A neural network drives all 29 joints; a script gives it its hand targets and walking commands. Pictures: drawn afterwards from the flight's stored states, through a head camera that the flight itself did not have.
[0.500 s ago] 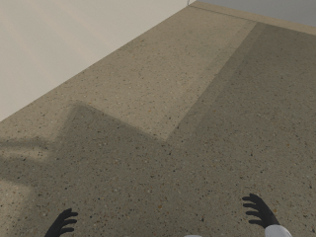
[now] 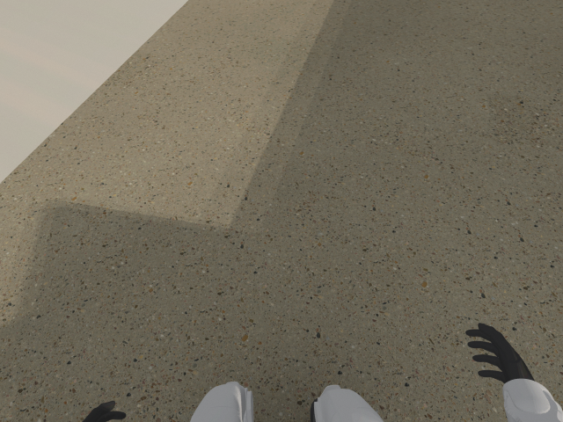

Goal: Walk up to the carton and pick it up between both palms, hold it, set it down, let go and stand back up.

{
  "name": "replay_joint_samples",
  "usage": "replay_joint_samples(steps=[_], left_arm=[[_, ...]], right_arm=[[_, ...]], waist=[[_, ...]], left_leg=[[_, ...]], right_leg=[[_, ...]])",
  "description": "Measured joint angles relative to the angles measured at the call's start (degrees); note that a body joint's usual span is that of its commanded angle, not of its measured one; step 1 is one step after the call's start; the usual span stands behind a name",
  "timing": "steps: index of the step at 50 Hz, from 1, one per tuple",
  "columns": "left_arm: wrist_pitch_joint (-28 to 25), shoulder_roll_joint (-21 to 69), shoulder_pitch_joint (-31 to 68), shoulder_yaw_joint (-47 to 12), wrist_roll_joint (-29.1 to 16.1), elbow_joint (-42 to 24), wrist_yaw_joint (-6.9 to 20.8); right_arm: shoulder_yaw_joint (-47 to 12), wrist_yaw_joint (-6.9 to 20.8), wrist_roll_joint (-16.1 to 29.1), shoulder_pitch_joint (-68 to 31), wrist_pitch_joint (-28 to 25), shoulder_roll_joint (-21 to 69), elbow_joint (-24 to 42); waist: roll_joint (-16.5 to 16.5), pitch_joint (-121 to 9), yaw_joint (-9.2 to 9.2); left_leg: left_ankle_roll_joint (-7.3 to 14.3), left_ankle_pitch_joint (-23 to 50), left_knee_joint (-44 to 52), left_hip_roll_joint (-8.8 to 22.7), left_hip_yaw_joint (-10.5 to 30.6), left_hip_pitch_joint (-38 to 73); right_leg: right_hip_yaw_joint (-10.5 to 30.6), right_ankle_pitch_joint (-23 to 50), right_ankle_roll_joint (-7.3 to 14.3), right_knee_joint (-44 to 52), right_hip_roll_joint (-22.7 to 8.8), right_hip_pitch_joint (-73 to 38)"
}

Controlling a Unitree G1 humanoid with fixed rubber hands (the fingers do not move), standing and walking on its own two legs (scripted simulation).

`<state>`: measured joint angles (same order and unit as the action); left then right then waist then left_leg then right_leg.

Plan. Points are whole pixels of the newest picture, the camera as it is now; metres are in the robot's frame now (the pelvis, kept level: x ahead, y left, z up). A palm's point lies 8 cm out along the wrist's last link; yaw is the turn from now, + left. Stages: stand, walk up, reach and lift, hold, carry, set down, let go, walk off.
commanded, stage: walk up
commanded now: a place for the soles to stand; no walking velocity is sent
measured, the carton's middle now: out of the picture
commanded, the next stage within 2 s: none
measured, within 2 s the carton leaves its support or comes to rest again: neither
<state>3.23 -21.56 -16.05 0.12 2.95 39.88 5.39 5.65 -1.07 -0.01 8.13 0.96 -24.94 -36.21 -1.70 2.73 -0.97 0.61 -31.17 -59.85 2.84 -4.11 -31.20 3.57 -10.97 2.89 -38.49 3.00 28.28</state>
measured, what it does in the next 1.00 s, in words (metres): walks backwards, turning right: left foot, then right foot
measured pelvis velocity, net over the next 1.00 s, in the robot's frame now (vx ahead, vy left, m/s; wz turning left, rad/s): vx -0.15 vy -0.13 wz -0.64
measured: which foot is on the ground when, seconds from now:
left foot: up 0.00-0.16, down 0.18-0.56, up 0.58-0.88, down 0.90-1.00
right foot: down 0.00-0.20, up 0.22-0.52, down 0.54-0.90, up 0.92-1.00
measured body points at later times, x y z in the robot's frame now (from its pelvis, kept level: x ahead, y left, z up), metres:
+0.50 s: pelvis -0.09 -0.07 +0.01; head -0.08 -0.07 +0.46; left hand +0.08 +0.19 -0.09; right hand -0.07 -0.43 -0.06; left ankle +0.01 +0.06 -0.72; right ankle -0.12 -0.22 -0.69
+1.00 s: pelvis -0.15 -0.13 +0.02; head -0.12 -0.13 +0.46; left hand +0.10 +0.05 -0.09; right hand -0.25 -0.48 -0.04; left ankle -0.07 -0.09 -0.72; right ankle -0.17 -0.24 -0.68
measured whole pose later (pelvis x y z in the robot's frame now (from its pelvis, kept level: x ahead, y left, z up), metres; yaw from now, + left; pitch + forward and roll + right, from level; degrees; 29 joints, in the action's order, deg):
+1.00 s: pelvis -0.15 -0.13 +0.02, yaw -36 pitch +0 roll +0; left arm 4.9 -23.3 -15.4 0.6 4.2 36.9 7.1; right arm 5.7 -4.5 0.0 15.2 -1.6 -26.0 -38.5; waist 1.6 3.3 -1.7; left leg 3.7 -13.2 -31.1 0.7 -7.6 -17.6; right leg 9.6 -19.9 0.5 -48.0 9.1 26.5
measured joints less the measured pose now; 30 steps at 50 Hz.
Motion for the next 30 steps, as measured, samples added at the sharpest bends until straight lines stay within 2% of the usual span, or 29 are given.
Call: replay_joint_samples(steps=[4,8,9,10,11,13,15,17,21,24,27,28,29,30], left_arm=[[0.41,0.02,0.04,-0.01,0.46,-0.46,0.09],[1.19,0.04,0.95,-0.01,1.14,-1.08,0.56],[1.46,-0.05,1.63,0.00,1.20,-1.20,0.68],[1.80,-0.15,2.54,0.00,1.22,-1.18,0.71],[2.00,0.18,3.24,0.00,1.22,-1.18,0.74],[1.90,0.62,3.26,0.00,1.23,-1.15,0.74],[1.89,-0.21,2.54,0.00,1.23,-1.17,1.12],[1.89,-1.21,1.94,0.17,1.22,-1.21,1.88],[2.15,-1.80,-0.53,0.34,1.22,-1.21,2.70],[2.34,-1.84,-2.55,0.35,1.22,-1.26,3.01],[1.86,-2.23,-4.22,0.37,1.22,-1.29,3.02],[1.74,-2.04,-4.49,0.37,1.22,-1.24,2.96],[1.75,-1.29,-4.80,0.35,1.22,-1.23,2.89],[1.69,-0.83,-5.11,0.37,1.22,-1.23,2.87]], right_arm=[[-0.01,-0.31,0.00,0.74,0.00,-0.03,0.01],[-0.11,-0.73,0.00,3.07,0.01,-0.06,0.02],[-0.12,-0.94,0.01,4.05,0.02,0.11,-0.11],[-0.22,-1.08,0.00,5.11,0.03,0.54,-0.60],[-0.23,-1.18,0.00,6.57,0.01,0.54,-1.03],[-0.19,-1.44,0.00,7.89,0.02,-0.01,-1.96],[-0.05,-2.04,0.00,7.87,-0.05,-0.04,-2.20],[0.15,-2.58,0.00,7.81,-0.30,-0.02,-2.19],[0.14,-2.21,0.00,6.49,-0.33,-0.02,-2.17],[0.14,-1.40,0.00,5.11,-0.45,-0.01,-2.16],[0.24,-0.99,0.00,4.14,-0.48,-0.27,-2.20],[0.43,-0.93,0.00,4.00,-0.45,-0.69,-2.25],[0.67,-0.92,0.00,3.99,-0.27,-1.06,-2.34],[0.71,-0.91,0.00,3.99,-0.08,-1.04,-2.39]], waist=[[-0.01,0.28,0.06],[0.33,0.20,0.12],[0.92,0.28,0.10],[2.19,0.48,0.12],[2.63,0.45,0.32],[2.20,0.47,0.49],[2.23,0.44,0.45],[2.42,0.39,0.37],[2.90,0.36,0.34],[2.94,0.33,0.32],[2.99,0.34,0.27],[2.20,0.53,0.19],[0.86,0.63,0.12],[0.40,0.64,0.08]], left_leg=[[0.00,4.58,2.84,-2.50,0.11,0.57],[0.00,5.44,16.82,-4.60,0.18,7.14],[0.55,7.59,21.34,-5.22,0.17,9.20],[1.46,12.56,24.22,-5.54,-0.08,10.16],[2.02,16.23,26.24,-5.26,-0.15,10.97],[2.41,19.29,29.48,-3.25,-0.95,12.81],[2.41,20.43,32.20,-1.03,-2.32,14.35],[2.23,20.83,32.60,0.61,-3.12,14.69],[1.33,21.16,32.52,2.45,-5.12,15.03],[1.16,21.07,31.82,3.98,-7.03,14.78],[1.04,18.97,27.20,6.08,-8.40,12.69],[1.05,16.57,23.87,7.26,-8.03,11.09],[1.06,11.48,20.51,7.86,-6.49,9.53],[1.06,6.02,17.01,7.08,-4.92,7.77]], right_leg=[[2.21,5.32,0.51,6.00,3.09,-0.62],[3.90,8.96,0.67,9.46,6.07,-0.83],[4.28,9.71,0.53,10.07,6.56,-0.81],[4.93,9.13,-0.05,10.22,6.61,-0.87],[4.96,5.02,-1.30,8.91,6.89,-0.62],[3.13,-3.83,-4.27,-2.22,7.42,2.79],[2.99,-4.71,-5.02,-12.88,6.73,5.66],[3.13,-2.37,-5.04,-18.20,4.01,5.96],[3.13,-0.96,-5.04,-17.88,-2.31,2.14],[3.14,-4.09,-5.02,-11.56,-4.95,-2.77],[3.17,-8.97,-3.85,-2.16,-5.62,-9.40],[3.03,-10.83,-3.41,-0.85,-4.85,-10.02],[2.94,-10.91,-3.33,-1.40,-3.52,-9.40],[3.23,-10.04,-3.16,-1.42,-2.78,-8.77]])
